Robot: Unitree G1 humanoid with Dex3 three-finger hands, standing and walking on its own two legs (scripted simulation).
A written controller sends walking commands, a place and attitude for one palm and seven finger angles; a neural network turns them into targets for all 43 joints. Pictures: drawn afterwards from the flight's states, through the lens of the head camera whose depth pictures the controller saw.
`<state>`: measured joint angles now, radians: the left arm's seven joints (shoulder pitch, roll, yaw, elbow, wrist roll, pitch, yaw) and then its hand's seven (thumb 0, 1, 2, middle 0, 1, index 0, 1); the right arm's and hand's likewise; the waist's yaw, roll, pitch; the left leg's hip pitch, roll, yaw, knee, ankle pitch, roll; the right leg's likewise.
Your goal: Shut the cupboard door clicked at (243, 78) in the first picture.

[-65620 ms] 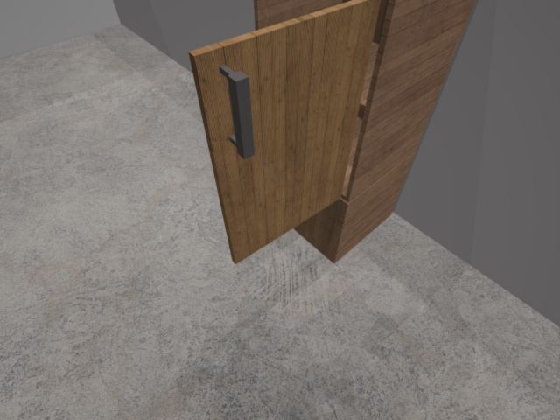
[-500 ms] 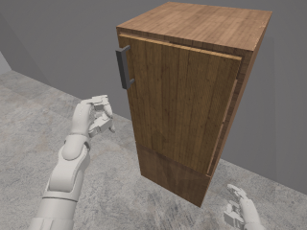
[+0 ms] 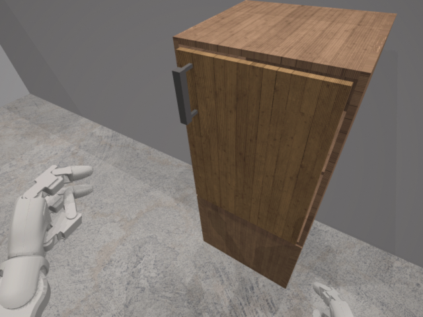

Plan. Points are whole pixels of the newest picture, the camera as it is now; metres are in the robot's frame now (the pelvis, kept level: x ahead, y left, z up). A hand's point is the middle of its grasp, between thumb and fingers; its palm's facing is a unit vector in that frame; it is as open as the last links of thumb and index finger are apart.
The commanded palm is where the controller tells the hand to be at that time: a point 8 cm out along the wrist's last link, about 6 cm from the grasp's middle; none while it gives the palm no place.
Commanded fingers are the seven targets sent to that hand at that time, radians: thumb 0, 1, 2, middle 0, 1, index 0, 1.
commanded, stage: draw the hand back to the body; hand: left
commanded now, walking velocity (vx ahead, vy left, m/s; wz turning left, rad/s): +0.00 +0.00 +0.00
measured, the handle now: (187, 94) +0.61 +0.13 +0.14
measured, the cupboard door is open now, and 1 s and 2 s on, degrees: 0 0 0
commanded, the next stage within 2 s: step back with the hand held close in 0.50 s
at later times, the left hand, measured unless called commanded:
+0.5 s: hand (42, 235) +0.18 +0.27 +0.16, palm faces +0.46 -0.80 -0.38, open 7.4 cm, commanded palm +0.13 +0.30 +0.17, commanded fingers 0.00 0.90 0.90 -0.20 -0.30 -0.20 -0.30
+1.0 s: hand (32, 244) +0.17 +0.27 +0.15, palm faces +0.38 -0.79 -0.49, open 7.4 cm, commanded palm +0.12 +0.31 +0.17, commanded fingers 0.00 0.90 0.90 -0.20 -0.30 -0.20 -0.30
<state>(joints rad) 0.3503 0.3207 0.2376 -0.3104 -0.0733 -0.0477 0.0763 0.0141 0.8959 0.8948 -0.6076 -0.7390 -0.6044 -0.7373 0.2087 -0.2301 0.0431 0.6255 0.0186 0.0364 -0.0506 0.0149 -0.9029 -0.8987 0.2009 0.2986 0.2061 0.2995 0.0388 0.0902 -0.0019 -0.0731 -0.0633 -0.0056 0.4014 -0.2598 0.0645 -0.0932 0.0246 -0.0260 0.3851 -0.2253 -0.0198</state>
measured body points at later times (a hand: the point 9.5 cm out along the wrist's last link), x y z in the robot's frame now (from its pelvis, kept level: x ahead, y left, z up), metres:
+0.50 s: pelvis -0.01 +0.00 +0.00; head -0.03 -0.02 +0.45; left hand +0.15 +0.31 +0.18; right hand +0.19 -0.21 -0.08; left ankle -0.02 +0.07 -0.74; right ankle -0.01 -0.11 -0.74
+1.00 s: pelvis -0.03 +0.02 -0.01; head -0.03 +0.00 +0.44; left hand +0.14 +0.31 +0.18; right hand +0.13 -0.24 -0.10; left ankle -0.02 +0.07 -0.74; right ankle -0.01 -0.11 -0.74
